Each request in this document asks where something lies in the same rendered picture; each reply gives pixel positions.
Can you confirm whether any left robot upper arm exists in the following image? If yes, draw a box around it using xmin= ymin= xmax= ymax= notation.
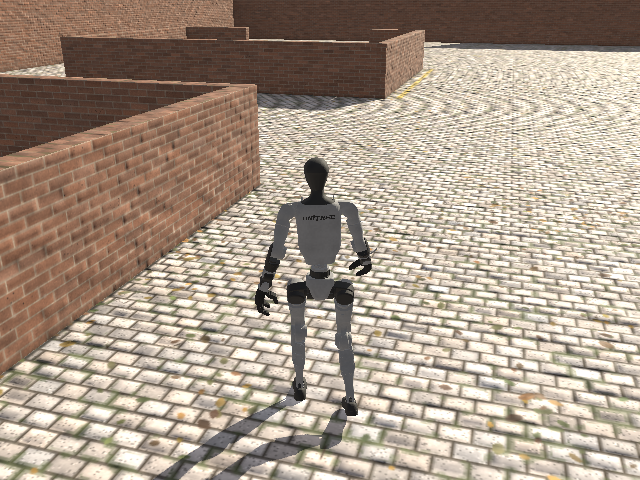
xmin=270 ymin=202 xmax=297 ymax=259

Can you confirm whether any left robot forearm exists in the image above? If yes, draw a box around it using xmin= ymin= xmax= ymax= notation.
xmin=258 ymin=243 xmax=280 ymax=292

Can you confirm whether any robot right thigh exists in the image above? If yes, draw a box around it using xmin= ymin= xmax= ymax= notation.
xmin=334 ymin=279 xmax=354 ymax=350

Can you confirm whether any robot right hand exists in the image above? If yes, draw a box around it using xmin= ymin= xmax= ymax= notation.
xmin=349 ymin=259 xmax=372 ymax=276

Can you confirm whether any right robot shin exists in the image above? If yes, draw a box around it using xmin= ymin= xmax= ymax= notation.
xmin=338 ymin=332 xmax=355 ymax=403

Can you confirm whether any right robot forearm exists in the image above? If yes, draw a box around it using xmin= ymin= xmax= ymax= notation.
xmin=356 ymin=237 xmax=371 ymax=265

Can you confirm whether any robot left hand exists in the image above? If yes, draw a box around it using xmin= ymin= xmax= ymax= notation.
xmin=255 ymin=288 xmax=278 ymax=316

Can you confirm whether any right robot upper arm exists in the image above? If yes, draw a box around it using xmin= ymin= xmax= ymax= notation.
xmin=338 ymin=200 xmax=367 ymax=253

